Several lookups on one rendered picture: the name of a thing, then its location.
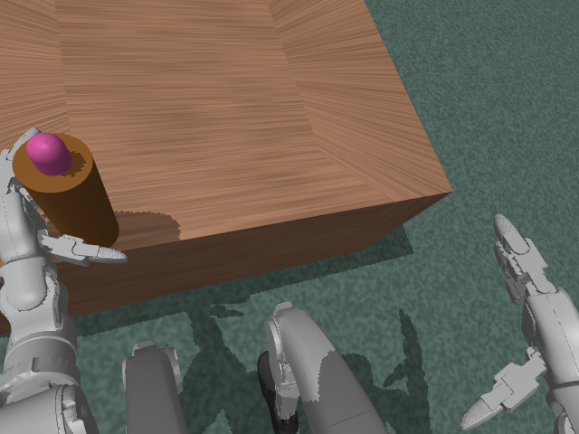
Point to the left robot arm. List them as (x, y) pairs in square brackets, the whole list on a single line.
[(40, 387)]

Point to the bottle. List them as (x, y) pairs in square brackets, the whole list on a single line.
[(60, 174)]

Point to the right robot foot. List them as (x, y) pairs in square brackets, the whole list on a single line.
[(268, 392)]

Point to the left robot hand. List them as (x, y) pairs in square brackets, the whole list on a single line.
[(23, 231)]

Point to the right robot arm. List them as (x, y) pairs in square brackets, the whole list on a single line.
[(563, 400)]

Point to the right robot hand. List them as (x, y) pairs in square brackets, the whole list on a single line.
[(550, 324)]

